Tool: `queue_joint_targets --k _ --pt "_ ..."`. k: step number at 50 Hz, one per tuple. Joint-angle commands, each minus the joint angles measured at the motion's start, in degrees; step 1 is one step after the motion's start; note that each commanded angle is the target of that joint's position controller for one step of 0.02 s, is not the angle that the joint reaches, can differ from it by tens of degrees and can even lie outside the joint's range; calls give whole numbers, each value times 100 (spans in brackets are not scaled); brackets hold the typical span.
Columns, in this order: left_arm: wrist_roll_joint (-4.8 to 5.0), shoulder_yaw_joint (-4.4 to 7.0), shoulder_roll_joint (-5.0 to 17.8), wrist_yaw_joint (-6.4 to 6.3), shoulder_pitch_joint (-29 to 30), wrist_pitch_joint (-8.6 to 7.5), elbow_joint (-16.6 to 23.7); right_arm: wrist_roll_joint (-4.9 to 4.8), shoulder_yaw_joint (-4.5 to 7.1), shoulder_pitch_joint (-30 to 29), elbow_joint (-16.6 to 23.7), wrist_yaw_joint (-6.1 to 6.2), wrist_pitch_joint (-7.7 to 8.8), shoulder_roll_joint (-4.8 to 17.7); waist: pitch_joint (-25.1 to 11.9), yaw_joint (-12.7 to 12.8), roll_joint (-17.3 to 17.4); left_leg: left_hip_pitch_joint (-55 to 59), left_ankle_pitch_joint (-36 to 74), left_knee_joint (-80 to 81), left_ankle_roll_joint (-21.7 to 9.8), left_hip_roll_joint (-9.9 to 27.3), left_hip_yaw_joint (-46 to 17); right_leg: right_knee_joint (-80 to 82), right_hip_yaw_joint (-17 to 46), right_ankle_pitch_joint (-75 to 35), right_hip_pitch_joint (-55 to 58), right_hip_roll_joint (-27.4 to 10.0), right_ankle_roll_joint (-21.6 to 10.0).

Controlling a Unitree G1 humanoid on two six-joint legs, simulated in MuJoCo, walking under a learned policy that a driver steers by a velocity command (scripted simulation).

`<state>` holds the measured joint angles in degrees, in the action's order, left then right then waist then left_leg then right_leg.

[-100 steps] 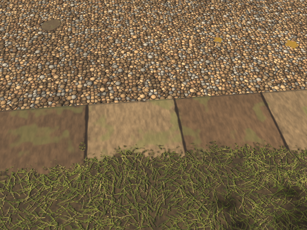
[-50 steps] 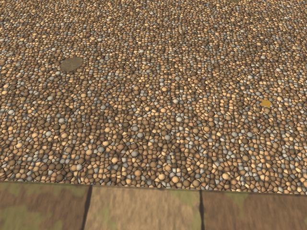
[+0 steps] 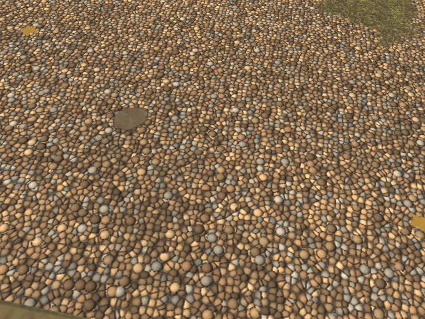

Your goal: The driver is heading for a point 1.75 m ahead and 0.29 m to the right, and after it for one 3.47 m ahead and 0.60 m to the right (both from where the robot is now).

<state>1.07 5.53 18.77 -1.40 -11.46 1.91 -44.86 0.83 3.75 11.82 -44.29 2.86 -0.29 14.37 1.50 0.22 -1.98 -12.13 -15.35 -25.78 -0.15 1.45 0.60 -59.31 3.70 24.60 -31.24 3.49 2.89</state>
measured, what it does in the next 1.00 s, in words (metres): steps on the spot, turning right: right foot, then left foot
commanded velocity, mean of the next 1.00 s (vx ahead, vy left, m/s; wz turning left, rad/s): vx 0.00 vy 0.00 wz -0.41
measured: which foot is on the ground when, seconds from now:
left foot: down 0.00-0.22, up 0.24-0.68, down 0.70-1.00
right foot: up 0.00-0.20, down 0.22-0.70, up 0.72-0.98, down 1.00-1.00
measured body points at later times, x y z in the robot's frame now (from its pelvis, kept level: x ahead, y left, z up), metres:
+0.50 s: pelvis +0.00 -0.05 +0.00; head +0.03 -0.08 +0.45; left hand +0.23 +0.18 -0.08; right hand +0.06 -0.37 -0.11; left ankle +0.06 +0.11 -0.68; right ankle +0.00 -0.14 -0.74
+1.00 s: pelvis +0.00 -0.03 -0.01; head +0.03 -0.03 +0.44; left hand +0.24 +0.16 -0.12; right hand +0.02 -0.32 -0.11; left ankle +0.07 +0.09 -0.74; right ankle -0.08 -0.14 -0.74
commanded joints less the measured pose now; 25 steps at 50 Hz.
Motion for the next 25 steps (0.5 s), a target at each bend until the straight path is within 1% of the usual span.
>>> queue_joint_targets --k 1,2,4,6,8,9,10,11,12,13,14,15,16,17,19,20,22,25 --pt "31 17 176 38 219 23 529 -56 199 -255 377 44 62 837 -240 -74 1042 871 2934 582 -1116 1353 -686 -48 -141 -262 -705 -320 233" --pt "35 -25 118 83 376 28 645 -54 220 -163 346 58 28 891 -288 -174 1092 973 2881 542 -1123 1364 -593 335 -232 -326 -579 -392 254" --pt "30 -84 66 185 558 33 847 -59 289 -94 326 60 -31 1100 -374 -287 1213 911 2885 487 -1135 1456 -453 1023 -443 -262 -84 -467 205" --pt "38 -49 214 264 529 44 952 -97 347 -78 319 22 -49 1269 -433 -295 1277 788 2940 397 -1135 1569 -393 1503 -675 -235 394 -419 88" --pt "36 4 321 312 384 75 983 -182 369 -151 313 -23 -24 1328 -411 -204 1270 710 2812 186 -1035 1644 -350 2125 -814 -515 753 -360 -90" --pt "21 32 324 319 182 90 940 -249 366 -261 312 -40 -7 1323 -419 -50 1212 568 2662 -59 -885 1600 -231 2709 -917 -960 1134 -276 -229" --pt "-7 88 396 286 -65 97 866 -274 340 -158 242 -67 26 1219 -488 56 1039 305 2302 -474 -630 1437 -19 3298 -891 -1540 1728 -143 -400" --pt "-1 222 766 202 -322 95 863 -158 294 165 148 -112 74 1013 -742 77 233 -406 1361 -1486 -149 1078 461 3591 -140 -3080 2759 -540 -671" --pt "-78 362 1545 102 -455 86 1019 183 125 74 450 -158 118 557 -884 -47 -1664 -2246 -2190 -3427 465 224 767 3422 2145 -5839 3788 -2233 -1637" --pt "-229 261 1286 199 -702 -56 1039 57 178 -514 625 -131 146 786 -1397 468 -1145 -2586 -2711 -4374 478 -102 -276 3705 2804 -5503 3446 -2721 -2544" --pt "-231 204 1134 239 -448 -176 1051 -115 236 -705 657 -109 113 972 -1023 380 -662 -2748 -2311 -4730 408 15 -452 3800 2310 -4929 3232 -2403 -2388" --pt "-138 174 979 209 -129 -232 1051 -134 255 -654 603 -67 75 989 -749 208 -453 -2803 -1787 -4608 343 110 -488 3798 1874 -4336 2976 -2045 -2034" --pt "-58 121 819 168 105 -225 1097 -72 278 -599 515 -8 37 1015 -643 118 -246 -2754 -1397 -4381 335 178 -546 3823 1669 -3913 2770 -1822 -1783" --pt "-21 93 782 128 288 -194 1135 -37 304 -496 514 19 12 1053 -602 -19 -307 -2481 -1097 -4197 356 164 -561 3888 1516 -3736 2457 -1650 -1683" --pt "-73 74 757 69 323 -152 1192 -51 292 -302 491 -6 17 937 -712 -115 -433 -2169 -695 -3961 405 -3 -493 3967 1416 -3506 2270 -1455 -1665" --pt "-75 75 754 45 307 -144 1204 -66 275 -281 493 -13 22 880 -732 -109 -458 -2136 -601 -3664 431 -43 -490 3982 1415 -3349 2283 -1406 -1663" --pt "-53 99 807 -1 222 -121 1203 -65 237 -409 549 -22 36 795 -704 -31 -474 -2092 -499 -3011 491 -105 -529 3989 1555 -2903 2307 -1368 -1662" --pt "-57 136 896 -34 227 -72 1241 -67 203 -542 614 -68 66 747 -627 42 -582 -1772 -425 -2281 514 -197 -587 4012 1822 -2066 2060 -1289 -1642"
Velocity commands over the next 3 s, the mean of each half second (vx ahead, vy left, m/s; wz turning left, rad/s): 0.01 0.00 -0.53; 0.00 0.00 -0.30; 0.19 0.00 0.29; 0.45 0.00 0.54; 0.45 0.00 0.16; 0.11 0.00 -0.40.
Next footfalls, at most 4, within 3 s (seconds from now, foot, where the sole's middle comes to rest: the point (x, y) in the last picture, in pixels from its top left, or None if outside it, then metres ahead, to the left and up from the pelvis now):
0.22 right None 0.04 -0.14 -0.78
0.70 left None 0.11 0.07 -0.78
1.00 right None -0.04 -0.16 -0.78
1.44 left None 0.17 0.06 -0.78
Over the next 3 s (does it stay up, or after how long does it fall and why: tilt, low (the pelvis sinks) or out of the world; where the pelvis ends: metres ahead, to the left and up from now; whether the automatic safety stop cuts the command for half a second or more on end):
stays up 0.73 -0.08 -0.06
